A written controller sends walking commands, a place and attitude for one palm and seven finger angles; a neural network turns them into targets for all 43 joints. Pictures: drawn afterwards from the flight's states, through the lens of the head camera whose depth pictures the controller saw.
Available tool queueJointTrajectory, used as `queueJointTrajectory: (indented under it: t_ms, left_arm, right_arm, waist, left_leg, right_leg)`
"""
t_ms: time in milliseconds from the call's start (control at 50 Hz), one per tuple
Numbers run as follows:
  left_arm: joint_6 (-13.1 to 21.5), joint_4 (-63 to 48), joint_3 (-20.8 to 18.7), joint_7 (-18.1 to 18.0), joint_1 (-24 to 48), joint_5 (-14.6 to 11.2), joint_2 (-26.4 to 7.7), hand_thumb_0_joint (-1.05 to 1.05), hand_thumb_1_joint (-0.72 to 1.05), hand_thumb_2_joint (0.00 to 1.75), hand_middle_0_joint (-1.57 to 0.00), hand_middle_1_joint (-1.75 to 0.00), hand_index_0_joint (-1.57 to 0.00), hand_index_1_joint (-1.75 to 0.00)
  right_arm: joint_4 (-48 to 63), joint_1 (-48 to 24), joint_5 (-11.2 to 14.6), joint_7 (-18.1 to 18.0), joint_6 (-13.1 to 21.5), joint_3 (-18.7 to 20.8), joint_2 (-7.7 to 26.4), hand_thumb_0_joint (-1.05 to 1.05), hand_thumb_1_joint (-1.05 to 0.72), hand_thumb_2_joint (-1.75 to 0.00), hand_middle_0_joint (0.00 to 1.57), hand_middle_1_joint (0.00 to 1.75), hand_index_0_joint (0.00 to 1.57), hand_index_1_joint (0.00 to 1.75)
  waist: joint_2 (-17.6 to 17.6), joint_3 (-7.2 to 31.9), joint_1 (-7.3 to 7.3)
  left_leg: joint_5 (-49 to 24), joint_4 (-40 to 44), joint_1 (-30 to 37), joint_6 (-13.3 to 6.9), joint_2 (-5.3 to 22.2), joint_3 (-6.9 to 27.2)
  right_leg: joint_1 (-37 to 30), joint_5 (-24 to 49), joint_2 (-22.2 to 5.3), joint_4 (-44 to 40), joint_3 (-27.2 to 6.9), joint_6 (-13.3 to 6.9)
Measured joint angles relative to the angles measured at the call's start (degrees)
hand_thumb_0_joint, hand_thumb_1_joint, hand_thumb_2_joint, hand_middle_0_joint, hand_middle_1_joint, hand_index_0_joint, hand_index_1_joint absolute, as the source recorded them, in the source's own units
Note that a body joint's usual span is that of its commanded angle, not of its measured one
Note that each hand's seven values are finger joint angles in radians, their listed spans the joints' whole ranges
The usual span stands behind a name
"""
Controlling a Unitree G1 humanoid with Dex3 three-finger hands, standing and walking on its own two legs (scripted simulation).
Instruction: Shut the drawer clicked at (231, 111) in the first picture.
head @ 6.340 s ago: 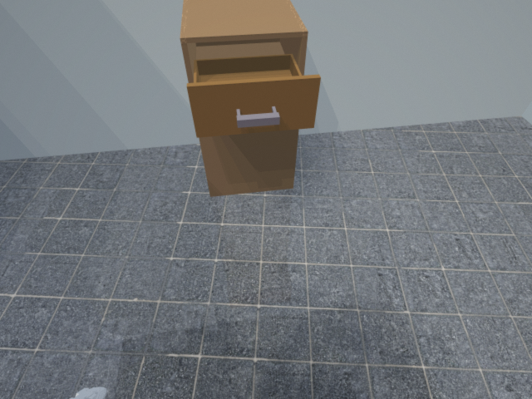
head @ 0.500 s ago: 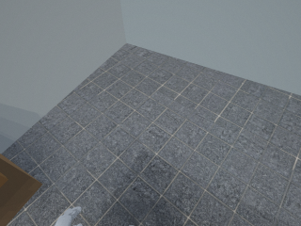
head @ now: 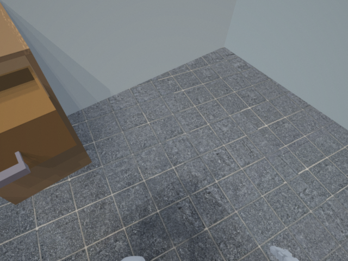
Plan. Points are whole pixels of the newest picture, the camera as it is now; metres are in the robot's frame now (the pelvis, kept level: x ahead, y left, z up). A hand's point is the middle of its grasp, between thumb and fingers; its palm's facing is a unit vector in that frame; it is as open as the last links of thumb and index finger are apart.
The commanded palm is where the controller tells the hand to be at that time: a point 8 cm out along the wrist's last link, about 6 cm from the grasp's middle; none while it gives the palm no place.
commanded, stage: turn to face it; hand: left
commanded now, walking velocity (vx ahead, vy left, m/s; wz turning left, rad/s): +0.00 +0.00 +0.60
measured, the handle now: out of the picture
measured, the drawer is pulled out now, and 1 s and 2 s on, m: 0.28 0.28 0.28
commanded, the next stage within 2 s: take the last steps up to it in 1.12 s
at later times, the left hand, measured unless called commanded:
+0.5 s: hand out of the picture +0.08 +0.20 -0.12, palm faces +0.28 -0.91 -0.30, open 7.4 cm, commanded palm none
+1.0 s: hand out of the picture -0.14 +0.17 -0.17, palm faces +0.59 -0.76 -0.28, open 7.4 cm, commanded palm none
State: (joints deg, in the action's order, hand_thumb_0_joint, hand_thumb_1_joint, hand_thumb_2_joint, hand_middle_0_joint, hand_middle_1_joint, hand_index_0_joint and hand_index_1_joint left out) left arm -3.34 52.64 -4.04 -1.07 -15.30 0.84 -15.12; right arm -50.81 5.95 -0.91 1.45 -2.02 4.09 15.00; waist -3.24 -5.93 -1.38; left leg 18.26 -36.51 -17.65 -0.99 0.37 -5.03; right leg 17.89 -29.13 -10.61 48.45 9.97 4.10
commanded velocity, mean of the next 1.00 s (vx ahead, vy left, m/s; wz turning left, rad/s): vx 0.00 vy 0.00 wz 0.51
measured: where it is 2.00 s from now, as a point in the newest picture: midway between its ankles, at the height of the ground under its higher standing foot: outside the picture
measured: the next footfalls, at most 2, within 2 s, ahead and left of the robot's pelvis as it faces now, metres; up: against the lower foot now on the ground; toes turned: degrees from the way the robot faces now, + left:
right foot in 0.48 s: +0.07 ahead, -0.13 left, +0.00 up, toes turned +16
left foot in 0.96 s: -0.05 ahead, +0.09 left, +0.00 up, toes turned +38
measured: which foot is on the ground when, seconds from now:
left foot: down 0.00-0.48, up 0.50-0.94, down 0.96-1.00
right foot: up 0.00-0.46, down 0.48-0.96, up 0.98-1.00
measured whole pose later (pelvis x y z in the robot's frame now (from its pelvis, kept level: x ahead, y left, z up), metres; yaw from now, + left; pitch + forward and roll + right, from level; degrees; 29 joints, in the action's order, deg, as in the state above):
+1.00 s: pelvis -0.02 -0.02 +0.00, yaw +33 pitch -1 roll +1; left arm -3.4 55.0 -3.6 -1.5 -17.4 0.8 -14.8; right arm -52.0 5.4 -1.0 0.8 -1.8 2.9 13.6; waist -2.6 -5.4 -2.6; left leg 17.3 -35.2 -15.0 -1.4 0.3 -4.9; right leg 18.0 -29.0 -9.2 47.6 9.0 3.0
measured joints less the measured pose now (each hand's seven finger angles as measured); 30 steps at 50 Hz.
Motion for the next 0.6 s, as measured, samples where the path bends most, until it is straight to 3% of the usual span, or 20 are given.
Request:
queueJointTrajectory:
  t_ms: [60, 140, 340, 440, 460, 500, 520, 560, 600]
  left_arm:
    - [-1.41, 1.2, -0.77, -0.27, 0.96, -0.07, -1.26, 0.0, 0.9, 0.9, -0.2, -0.29, -0.2, -0.29]
    - [-0.9, 0.46, -0.92, 0.28, 2.18, 0.04, -1.6, 0.0, 0.91, 0.9, -0.2, -0.29, -0.2, -0.29]
    - [-0.31, -2.48, -0.05, 0.04, 5.99, -0.24, 0.49, 0.0, 0.91, 0.9, -0.2, -0.29, -0.2, -0.29]
    - [0.69, -4.22, 0.88, -0.14, 7.62, -0.77, 2.31, 0.0, 0.9, 0.9, -0.2, -0.29, -0.2, -0.29]
    - [1.11, -4.67, 1.11, -0.15, 7.59, -0.84, 2.59, 0.0, 0.9, 0.9, -0.2, -0.29, -0.2, -0.29]
    - [2.07, -5.02, 1.62, -0.32, 7.56, -0.43, 3.7, 0.0, 0.9, 0.9, -0.2, -0.29, -0.2, -0.29]
    - [2.28, -5.11, 1.97, -0.34, 7.34, -0.33, 4.2, 0.0, 0.9, 0.9, -0.2, -0.3, -0.2, -0.29]
    - [2.34, -5.08, 2.36, -0.36, 6.45, -0.32, 5.0, 0.0, 0.9, 0.9, -0.21, -0.3, -0.2, -0.3]
    - [2.19, -4.66, 2.51, -0.41, 5.57, -0.28, 5.51, 0.0, 0.9, 0.9, -0.21, -0.3, -0.2, -0.3]
  right_arm:
    - [0.97, -0.19, -0.09, -0.8, 0.77, -0.6, -0.68, 0.01, -0.91, -0.9, 0.2, 0.3, 0.2, 0.3]
    - [0.91, 0.54, -0.11, -1.21, 0.67, -1.16, -1.44, 0.01, -0.91, -0.9, 0.2, 0.3, 0.21, 0.3]
    - [-0.34, 4.47, -0.37, -0.93, -0.04, -1.13, -3.16, 0.01, -0.91, -0.9, 0.21, 0.3, 0.21, 0.3]
    - [-1.41, 6.51, -0.46, -1.01, -0.88, -0.35, -2.66, 0.01, -0.91, -0.9, 0.21, 0.3, 0.21, 0.3]
    - [-1.55, 7.03, -0.31, -1.02, -1.04, -0.13, -2.46, 0.01, -0.91, -0.9, 0.21, 0.3, 0.21, 0.3]
    - [-2.03, 7.55, 0.09, -0.99, -1.4, 0.56, -1.5, 0.01, -0.91, -0.9, 0.21, 0.3, 0.21, 0.3]
    - [-2.37, 7.72, -0.06, -1.0, -1.7, 0.88, -1.1, 0.01, -0.91, -0.9, 0.21, 0.3, 0.21, 0.3]
    - [-3.0, 8.05, -0.33, -0.77, -2.31, 1.42, -0.42, 0.01, -0.91, -0.9, 0.2, 0.3, 0.21, 0.3]
    - [-3.38, 8.22, -0.46, -0.35, -2.6, 1.73, 0.13, 0.01, -0.91, -0.9, 0.2, 0.3, 0.21, 0.3]
  waist:
    - [0.1, 0.15, -0.18]
    - [0.74, 0.81, -0.21]
    - [3.16, 2.11, 2.07]
    - [5.05, 2.26, 3.49]
    - [5.31, 2.5, 3.6]
    - [7.07, 2.39, 3.57]
    - [7.49, 2.3, 3.73]
    - [7.65, 2.34, 3.85]
    - [7.54, 2.35, 4.12]
  left_leg:
    - [0.11, 0.69, 0.28, -1.47, -0.47, 1.5]
    - [-3.22, 5.99, 2.28, -1.79, -1.62, 3.69]
    - [-6.37, 9.53, 2.21, -1.4, -4.14, 9.99]
    - [-5.89, 7.0, 0.01, 0.26, -5.18, 13.54]
    - [-5.47, 5.84, -0.76, 0.76, -5.59, 14.23]
    - [-0.18, -0.19, -3.33, 1.77, -5.54, 14.89]
    - [4.19, -5.81, -5.21, 2.14, -5.59, 13.85]
    - [6.86, -17.77, -8.7, 2.83, -5.07, 11.09]
    - [4.96, -26.36, -10.95, 3.64, -3.48, 8.77]
  right_leg:
    - [6.11, -0.62, 2.89, 13.26, -5.19, 0.68]
    - [9.96, 5.83, 4.22, 16.91, -7.97, 1.36]
    - [7.42, 5.61, 7.17, 5.08, -10.66, 1.66]
    - [1.6, 6.78, 9.71, -7.81, -10.55, 0.56]
    - [-0.56, 9.37, 9.98, -12.64, -10.3, 0.28]
    - [-2.12, 11.65, 10.66, -15.69, -8.76, -4.01]
    - [-2.41, 11.39, 10.37, -15.33, -7.86, -5.11]
    - [-3.85, 11.19, 9.43, -16.21, -6.38, -5.84]
    - [-5.41, 11.62, 8.61, -17.82, -4.97, -5.86]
